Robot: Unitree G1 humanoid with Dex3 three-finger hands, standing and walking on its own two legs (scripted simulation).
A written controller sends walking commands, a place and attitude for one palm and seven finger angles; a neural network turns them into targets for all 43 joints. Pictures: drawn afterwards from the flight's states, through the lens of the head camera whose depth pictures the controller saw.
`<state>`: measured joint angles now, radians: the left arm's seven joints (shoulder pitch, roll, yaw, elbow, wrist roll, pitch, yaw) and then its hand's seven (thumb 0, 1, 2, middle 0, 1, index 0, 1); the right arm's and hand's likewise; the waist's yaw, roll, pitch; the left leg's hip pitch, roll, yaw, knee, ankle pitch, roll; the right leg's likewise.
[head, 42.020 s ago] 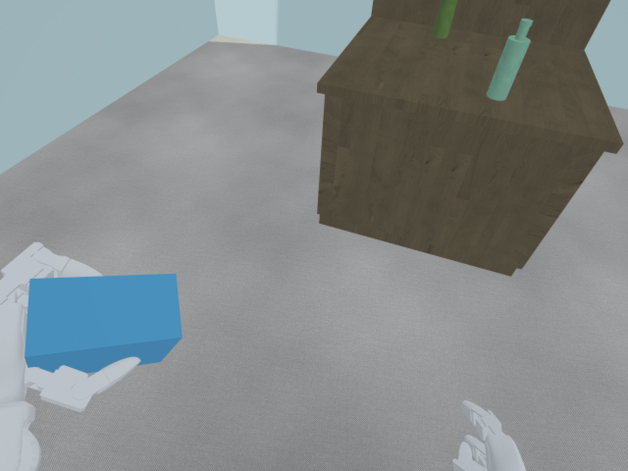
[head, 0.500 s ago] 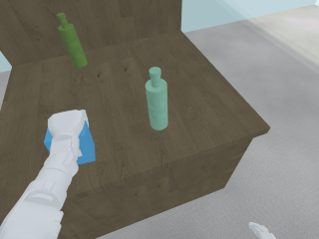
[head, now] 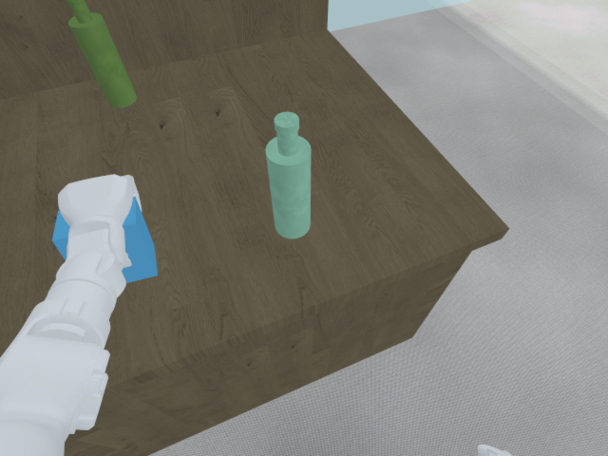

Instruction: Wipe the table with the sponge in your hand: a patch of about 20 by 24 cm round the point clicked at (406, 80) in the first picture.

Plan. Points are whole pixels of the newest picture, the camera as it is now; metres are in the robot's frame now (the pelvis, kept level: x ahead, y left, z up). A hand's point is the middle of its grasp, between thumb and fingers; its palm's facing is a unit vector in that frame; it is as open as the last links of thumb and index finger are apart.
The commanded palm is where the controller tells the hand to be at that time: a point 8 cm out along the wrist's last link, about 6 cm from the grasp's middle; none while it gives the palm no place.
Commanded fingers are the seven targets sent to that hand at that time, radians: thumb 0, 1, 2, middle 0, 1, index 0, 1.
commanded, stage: wipe forward along the middle lane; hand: left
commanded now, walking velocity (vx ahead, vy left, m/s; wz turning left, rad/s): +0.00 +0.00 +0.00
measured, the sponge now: (114, 253) +0.41 +0.30 -0.02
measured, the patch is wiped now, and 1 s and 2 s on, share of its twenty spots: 0.85 0.85 0.95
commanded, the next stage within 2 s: slide back across to the first lane in 0.20 s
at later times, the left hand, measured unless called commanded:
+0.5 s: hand (104, 207) +0.46 +0.31 +0.03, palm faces -0.09 -0.01 -1.00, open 10.5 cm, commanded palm +0.44 +0.31 +0.08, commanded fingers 0.00 0.10 1.30 -1.20 -1.60 -1.20 -1.60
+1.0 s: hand (55, 219) +0.43 +0.38 +0.04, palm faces -0.11 -0.02 -0.99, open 10.5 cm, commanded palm +0.41 +0.37 +0.09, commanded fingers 0.00 0.10 1.30 -1.20 -1.60 -1.20 -1.60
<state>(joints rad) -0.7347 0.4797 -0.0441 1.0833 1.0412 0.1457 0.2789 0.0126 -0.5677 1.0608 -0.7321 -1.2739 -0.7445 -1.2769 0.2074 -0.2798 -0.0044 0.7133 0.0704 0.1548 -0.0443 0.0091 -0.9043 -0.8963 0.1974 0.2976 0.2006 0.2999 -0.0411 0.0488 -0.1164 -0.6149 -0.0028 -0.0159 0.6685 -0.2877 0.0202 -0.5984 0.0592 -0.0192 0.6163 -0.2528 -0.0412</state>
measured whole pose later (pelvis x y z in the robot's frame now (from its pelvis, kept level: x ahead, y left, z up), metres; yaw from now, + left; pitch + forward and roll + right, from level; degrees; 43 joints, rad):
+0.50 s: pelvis +0.01 +0.03 +0.00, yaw -1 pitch +16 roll -2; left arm -0.82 0.50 -0.01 1.14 1.07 0.16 0.29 0.01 -0.56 1.06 -0.72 -1.29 -0.73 -1.29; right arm 0.25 -0.26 0.00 0.71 0.06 0.17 -0.02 0.01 -0.90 -0.90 0.20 0.30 0.20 0.30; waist -0.07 0.04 -0.13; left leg -0.67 -0.02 0.01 0.71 -0.32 0.06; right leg -0.64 0.04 0.00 0.63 -0.26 0.00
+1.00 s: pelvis +0.03 +0.04 +0.01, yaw +0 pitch +13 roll -3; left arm -0.62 0.57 0.05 0.95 1.06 0.10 0.21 0.01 -0.54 1.06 -0.68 -1.33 -0.69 -1.33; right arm 0.22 -0.28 -0.01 0.67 0.07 0.20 -0.01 0.01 -0.90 -0.90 0.20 0.30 0.20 0.30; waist -0.02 0.03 -0.11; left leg -0.53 -0.03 0.00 0.64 -0.33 0.07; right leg -0.50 0.04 0.00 0.55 -0.27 0.00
